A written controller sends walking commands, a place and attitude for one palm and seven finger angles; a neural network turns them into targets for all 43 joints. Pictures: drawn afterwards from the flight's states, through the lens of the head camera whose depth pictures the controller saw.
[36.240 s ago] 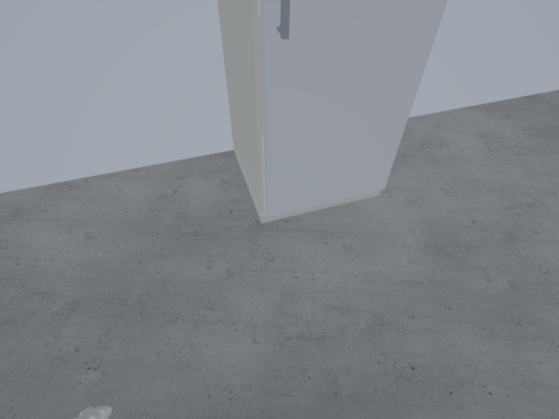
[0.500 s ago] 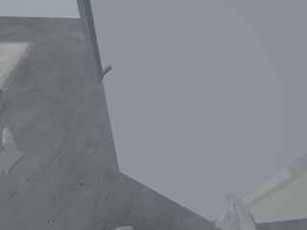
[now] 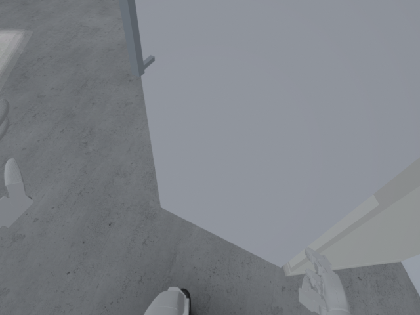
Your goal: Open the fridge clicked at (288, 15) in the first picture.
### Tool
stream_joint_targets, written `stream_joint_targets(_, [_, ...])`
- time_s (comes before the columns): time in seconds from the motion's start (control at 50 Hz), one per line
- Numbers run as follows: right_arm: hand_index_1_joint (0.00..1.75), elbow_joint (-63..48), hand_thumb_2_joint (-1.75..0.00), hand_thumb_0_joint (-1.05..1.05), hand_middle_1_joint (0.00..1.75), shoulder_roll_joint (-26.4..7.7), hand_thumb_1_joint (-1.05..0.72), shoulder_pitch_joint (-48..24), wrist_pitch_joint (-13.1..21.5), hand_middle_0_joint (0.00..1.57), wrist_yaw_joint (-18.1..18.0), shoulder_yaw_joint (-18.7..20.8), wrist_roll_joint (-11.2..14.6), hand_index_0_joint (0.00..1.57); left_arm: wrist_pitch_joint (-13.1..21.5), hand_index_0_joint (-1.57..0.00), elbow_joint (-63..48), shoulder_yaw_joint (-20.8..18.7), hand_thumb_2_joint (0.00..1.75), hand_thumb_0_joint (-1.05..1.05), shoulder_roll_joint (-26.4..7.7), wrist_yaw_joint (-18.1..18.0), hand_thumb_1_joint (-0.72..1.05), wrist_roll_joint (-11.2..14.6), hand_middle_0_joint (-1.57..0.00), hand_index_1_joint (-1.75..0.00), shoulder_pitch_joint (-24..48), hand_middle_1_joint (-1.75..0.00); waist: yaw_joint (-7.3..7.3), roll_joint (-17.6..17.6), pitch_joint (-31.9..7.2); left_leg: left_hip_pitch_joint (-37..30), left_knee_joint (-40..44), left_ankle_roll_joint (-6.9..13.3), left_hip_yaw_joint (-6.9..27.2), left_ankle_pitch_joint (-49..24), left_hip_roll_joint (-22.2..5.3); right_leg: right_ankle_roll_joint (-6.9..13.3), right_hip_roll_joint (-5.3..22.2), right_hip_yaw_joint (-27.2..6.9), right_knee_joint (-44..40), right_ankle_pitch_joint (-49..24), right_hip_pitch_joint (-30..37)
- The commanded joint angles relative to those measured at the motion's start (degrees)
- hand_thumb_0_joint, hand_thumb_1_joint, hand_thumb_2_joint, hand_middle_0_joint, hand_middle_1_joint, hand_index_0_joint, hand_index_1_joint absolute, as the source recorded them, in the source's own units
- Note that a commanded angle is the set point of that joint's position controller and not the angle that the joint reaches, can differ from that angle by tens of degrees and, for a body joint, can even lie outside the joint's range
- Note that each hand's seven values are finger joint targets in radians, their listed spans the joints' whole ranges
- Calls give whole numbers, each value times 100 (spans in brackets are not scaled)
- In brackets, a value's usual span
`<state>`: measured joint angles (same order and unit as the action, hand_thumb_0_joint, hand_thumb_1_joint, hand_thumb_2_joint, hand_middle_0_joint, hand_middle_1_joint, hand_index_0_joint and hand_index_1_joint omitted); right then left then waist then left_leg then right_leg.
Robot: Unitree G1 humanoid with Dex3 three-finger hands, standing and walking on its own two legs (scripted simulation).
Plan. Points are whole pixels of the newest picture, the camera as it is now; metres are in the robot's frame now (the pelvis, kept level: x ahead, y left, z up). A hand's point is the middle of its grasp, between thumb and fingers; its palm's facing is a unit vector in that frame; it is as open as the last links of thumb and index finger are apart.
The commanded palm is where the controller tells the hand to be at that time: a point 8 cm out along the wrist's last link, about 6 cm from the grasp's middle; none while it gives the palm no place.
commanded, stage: step back with the hand held close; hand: left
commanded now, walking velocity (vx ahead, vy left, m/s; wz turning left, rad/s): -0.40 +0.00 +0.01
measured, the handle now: out of the picture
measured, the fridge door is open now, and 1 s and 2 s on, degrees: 57 57 57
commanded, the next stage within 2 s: stop stepping back and stand still in 0.24 s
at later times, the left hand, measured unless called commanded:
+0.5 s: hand out of the picture +0.10 +0.28 +0.20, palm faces +0.37 -0.79 -0.49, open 7.4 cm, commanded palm +0.04 +0.32 +0.19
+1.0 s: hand out of the picture +0.04 +0.32 +0.19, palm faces +0.43 -0.78 -0.45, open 7.4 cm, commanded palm -0.01 +0.35 +0.19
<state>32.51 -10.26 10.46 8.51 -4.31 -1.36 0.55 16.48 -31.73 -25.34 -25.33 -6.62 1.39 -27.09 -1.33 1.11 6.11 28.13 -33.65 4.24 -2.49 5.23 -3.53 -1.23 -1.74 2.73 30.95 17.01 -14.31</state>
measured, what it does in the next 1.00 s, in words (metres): walks backwards: left foot, then right foot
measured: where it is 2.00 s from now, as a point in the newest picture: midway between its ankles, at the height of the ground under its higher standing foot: outside the picture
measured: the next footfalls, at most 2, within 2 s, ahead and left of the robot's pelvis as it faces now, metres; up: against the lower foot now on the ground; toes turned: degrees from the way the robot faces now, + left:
left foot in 0.24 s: +0.04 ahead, +0.13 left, +0.00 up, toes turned +3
right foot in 0.50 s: -0.07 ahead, -0.11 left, +0.00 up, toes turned -5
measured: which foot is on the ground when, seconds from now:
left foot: down 0.00-0.06, up 0.08-0.22, down 0.24-0.52, up 0.54-0.68, down 0.70-1.00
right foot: down 0.00-0.26, up 0.28-0.48, down 0.50-0.70, up 0.72-0.94, down 0.96-1.00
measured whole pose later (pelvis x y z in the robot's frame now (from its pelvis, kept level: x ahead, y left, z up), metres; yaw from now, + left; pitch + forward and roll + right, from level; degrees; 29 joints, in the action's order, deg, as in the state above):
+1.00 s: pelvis -0.16 +0.06 +0.00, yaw -1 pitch -2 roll -3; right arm 36.4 -10.2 17.2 5.6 -2.6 -0.9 -0.2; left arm 12.8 -27.9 -25.4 -27.3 -7.4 1.2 -28.3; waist -0.1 -0.1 -1.9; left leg 23.6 -46.9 2.0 0.1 23.8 -0.4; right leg 4.3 -3.4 6.4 29.0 15.1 -11.1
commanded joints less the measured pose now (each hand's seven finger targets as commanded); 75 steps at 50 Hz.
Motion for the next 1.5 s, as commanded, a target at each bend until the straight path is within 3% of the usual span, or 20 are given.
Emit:
stream_joint_targets(0.0, [30, -899, -90, 0, 30, -812, -90, -274, 137, 20, -85, 442, 28, 20, 330, -20, -1304, -1035, 90, 0, -1198, -138, 90, 150, -20, -30, -161, -30, -14, 386, -1246, 25, 806, -207, 850, 3182, -583, 460, 562, -433, -580, 851, 395])
stream_joint_targets(0.04, [30, -663, -90, 0, 30, -687, -90, -48, 80, 20, -125, 461, 9, 20, 282, -20, -1014, -831, 90, 0, -1119, -181, 90, 199, -20, -30, -215, -30, 92, -898, -906, -929, -1824, -548, 305, 2357, 161, 1222, 2001, -2119, -1815, 1400, -1558])
stream_joint_targets(0.08, [30, -531, -90, 0, 30, -618, -90, -188, 7, 20, -3, 373, -41, 20, 151, -20, -1069, -644, 90, 0, -1100, -279, 90, 141, -20, -30, 296, -30, 110, -1446, -1108, -462, -3470, -518, 430, 2330, 284, 1496, 2554, -2028, -1472, -1077, -1040])
stream_joint_targets(0.18, [30, -434, -90, 0, 30, -646, -90, -208, 1, 20, -94, 253, -62, 20, 73, -20, -750, -626, 90, 0, -1021, -398, 90, -64, -20, -30, 548, -30, 273, -491, -798, -852, 650, -416, 163, 1085, 153, 653, 1696, -998, 118, -3193, -76])
stream_joint_targets(0.24, [30, -710, -90, 0, 30, -889, -90, -300, 142, 20, -92, 522, 12, 20, 302, -20, -1357, -662, 90, 0, -1085, -344, 90, -18, -20, -30, 505, -30, 121, 1595, -1202, -1698, 1309, 360, 1442, -2474, -1594, 52, 284, -330, 2316, 787, -946])
stream_joint_targets(0.4, [30, -728, -90, 0, 30, -897, -90, -73, 331, 20, 230, 505, 1, 20, 200, -20, -1679, -1003, 90, 0, -999, -224, 90, 198, -20, -30, -510, -30, 151, 1432, -1329, -939, 1300, 54, 1148, 2445, -1017, 118, 77, 118, 195, 592, 281])
stream_joint_targets(0.48, [30, -669, -90, 0, 30, -843, -90, -84, 119, 20, 88, 450, -1, 20, -66, -20, -772, -1047, 90, 0, -1273, -212, 90, 123, -20, -30, 63, -30, 194, 14, -986, -408, -297, -257, 310, 3132, -132, 534, 562, -31, -1193, 180, 733])
stream_joint_targets(0.54, [30, -471, -90, 0, 30, -955, -90, 33, -67, 20, 69, 581, 56, 20, -293, -20, -106, -514, 90, 0, -832, -228, 90, 133, -20, -30, 267, -30, 219, -1669, -402, -729, -3948, -416, 405, 2049, 493, 1664, 2025, -2371, -2045, 1710, -1733])
stream_joint_targets(0.64, [30, -358, -90, 0, 30, -860, -90, -250, 23, 20, -34, 365, -15, 20, -201, -20, -741, -138, 90, 0, -778, -360, 90, -20, -20, -30, 1444, -30, 317, 134, -254, -1361, 668, -152, 284, 1826, 197, 755, 996, -603, -109, 1408, -1277])
stream_joint_targets(0.68, [30, -541, -90, 0, 30, -984, -90, -216, 246, 20, -38, 483, -39, 20, -7, -20, -1550, -216, 90, 0, -930, -418, 90, -58, -20, -30, 1461, -30, 117, 2429, -624, -1720, 2313, 182, 2524, 2494, -1077, 287, -196, 103, 2562, 1532, -1607])
stream_joint_targets(0.72, [30, -442, -90, 0, 30, -743, -90, -359, 309, 20, 109, 413, -101, 20, -8, -20, -1495, -446, 90, 0, -1165, -321, 90, -41, -20, -30, 1132, -30, 222, 1912, -430, -404, 2808, 305, 3487, 4004, -1229, 204, -84, -511, 3895, 1018, -1460])
stream_joint_targets(0.88, [30, -489, -90, 0, 30, -858, -90, -131, 60, 20, 93, 394, -109, 20, -194, -20, -513, -486, 90, 0, -865, -169, 90, -6, -20, -30, 63, -30, 153, 983, -781, -8, 1388, -74, 1126, 3163, -407, 419, -216, 364, -717, 693, 1351])
stream_joint_targets(0.96, [30, -595, -90, 0, 30, -863, -90, -123, -66, 20, 48, 492, 6, 20, -233, -20, -325, -462, 90, 0, -1015, -217, 90, 95, -20, -30, 1054, -30, 163, -1579, -794, 1036, -3288, -321, 291, 2294, 453, 1824, 2242, -2946, -1985, 1485, 742])
stream_joint_targets(1.1, [30, -405, -90, 0, 30, -720, -90, -240, 52, 20, -70, 297, -118, 20, -1, -20, -1068, -195, 90, 0, -845, -381, 90, -34, -20, -30, 1063, -30, 228, 191, -615, -1707, 605, -209, -177, 1207, 280, 954, 1124, -781, -901, 1165, -580])
stream_joint_targets(1.12, [30, 752, -90, 0, 30, -1560, -90, 520, 77, 20, 550, 599, -241, 20, -1217, -20, 3755, 1897, 90, 0, 897, 387, 90, -546, -20, -30, 382, -30, 702, 1344, -515, -1800, 456, -14, 1126, -955, -662, 311, 1050, 263, 1422, -381, -1635])
stream_joint_targets(1.14, [30, 370, -90, 0, 30, -1443, -90, 721, -420, 20, 506, 602, -213, 20, -1678, -20, 3680, 1864, 90, 0, 1043, 541, 90, -457, -20, -30, 166, -30, 455, 1856, -649, -1899, 981, 442, 2295, -2450, -1369, 60, 307, 122, 2435, 1628, -2067])
stream_joint_targets(1.18, [30, 66, -90, 0, 30, -1402, -90, 776, -557, 20, 370, 537, -345, 20, -1741, -20, 3710, 1966, 90, 0, 924, 595, 90, -433, -20, -30, 927, -30, 622, 313, -1061, -1629, 1171, 1010, 3466, -1098, -1630, 2, 183, -457, 3820, 1968, -2397])
stream_joint_targets(1.3, [30, 489, -90, 0, 30, -1312, -90, -69, -680, 20, 288, 386, -304, 20, -1760, -20, 6151, 2205, 90, 0, 603, 707, 90, -332, -20, -30, 884, -30, -146, 514, -932, -327, 821, 260, 1243, 450, -446, 32, 189, -293, 363, 203, 406])
stream_joint_targets(1.36, [30, 755, -90, 0, 30, -809, -90, 277, -843, 20, 398, 335, -181, 20, -1656, -20, 6925, 2232, 90, 0, -105, 626, 90, -341, -20, -30, 827, -30, 36, -712, -723, 53, -616, -351, 334, 2387, 577, 830, 1763, -2688, -1853, 2139, -45])
stream_joint_targets(1.48, [30, 1785, -90, 0, 30, -474, -90, 1185, -803, 20, 348, 331, -219, 20, -1597, -20, 7761, 2246, 90, 0, 813, 540, 90, -276, -20, -30, 1284, -30, 369, 219, -831, -1685, 737, -168, 893, 833, -7, 586, 788, -1123, -696, 427, -822])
